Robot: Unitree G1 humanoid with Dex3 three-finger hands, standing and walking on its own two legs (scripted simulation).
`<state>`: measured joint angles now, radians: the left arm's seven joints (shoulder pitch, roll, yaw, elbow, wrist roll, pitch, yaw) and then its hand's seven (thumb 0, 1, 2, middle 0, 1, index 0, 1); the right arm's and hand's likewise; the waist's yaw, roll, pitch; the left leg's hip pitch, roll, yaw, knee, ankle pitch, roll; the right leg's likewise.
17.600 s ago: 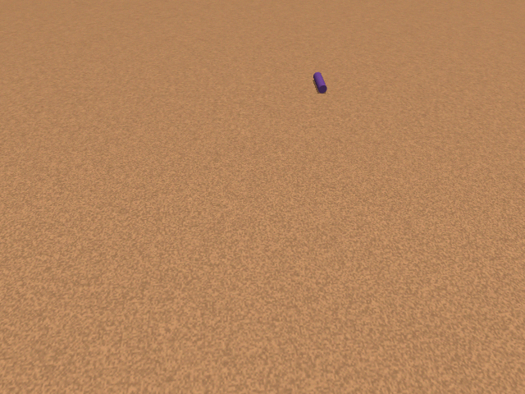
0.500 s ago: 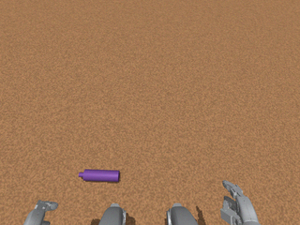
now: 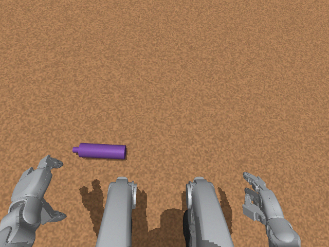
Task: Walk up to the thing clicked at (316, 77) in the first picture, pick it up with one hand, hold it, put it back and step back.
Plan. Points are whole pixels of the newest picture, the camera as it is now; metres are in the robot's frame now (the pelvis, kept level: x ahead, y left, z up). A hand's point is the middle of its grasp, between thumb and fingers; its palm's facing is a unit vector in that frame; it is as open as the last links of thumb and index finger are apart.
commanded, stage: rise first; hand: left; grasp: from above
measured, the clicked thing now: (99, 150) +0.44 +0.26 -0.49
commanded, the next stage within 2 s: approach in 1.64 s
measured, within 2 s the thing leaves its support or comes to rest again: neither
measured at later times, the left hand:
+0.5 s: hand (69, 171) +0.32 +0.30 -0.29, palm faces -0.49 -0.19 -0.85, open 14.1 cm
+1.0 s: hand (76, 161) +0.36 +0.30 -0.34, palm faces -0.47 -0.04 -0.88, open 14.0 cm
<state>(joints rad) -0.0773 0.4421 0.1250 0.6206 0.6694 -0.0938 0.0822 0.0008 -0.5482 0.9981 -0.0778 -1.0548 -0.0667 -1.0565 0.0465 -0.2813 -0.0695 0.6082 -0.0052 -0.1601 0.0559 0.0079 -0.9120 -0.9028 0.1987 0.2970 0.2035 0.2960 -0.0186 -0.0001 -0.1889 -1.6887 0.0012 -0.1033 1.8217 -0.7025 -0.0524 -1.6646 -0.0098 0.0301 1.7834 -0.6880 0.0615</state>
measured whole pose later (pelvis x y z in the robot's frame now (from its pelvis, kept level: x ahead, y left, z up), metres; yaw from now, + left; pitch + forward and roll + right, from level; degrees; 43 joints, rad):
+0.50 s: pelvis -0.05 +0.01 -0.14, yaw -3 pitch +32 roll -6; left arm -0.53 0.63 0.14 1.04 1.06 -0.32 0.22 0.00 -0.54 1.04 -0.08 -1.03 -0.07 -1.03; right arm 0.14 -0.27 -0.05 0.75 -0.06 -0.03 0.09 0.01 -0.91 -0.90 0.20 0.30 0.20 0.30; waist -0.08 0.00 -0.10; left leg -2.13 -0.03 -0.15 2.25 -0.67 -0.06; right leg -2.09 0.03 0.03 2.18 -0.65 0.06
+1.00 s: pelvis -0.04 +0.02 -0.18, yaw -5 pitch +32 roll -9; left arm -0.72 0.67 0.10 1.29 1.31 -0.34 0.38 0.00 -0.50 1.00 -0.08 -1.00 -0.09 -0.99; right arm 0.09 -0.25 -0.03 0.77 -0.12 -0.02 0.13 0.00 -0.90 -0.90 0.20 0.30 0.20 0.30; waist -0.13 -0.01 -0.12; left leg -2.26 -0.05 -0.15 2.38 -0.68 -0.02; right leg -2.18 0.03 0.03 2.28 -0.68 0.05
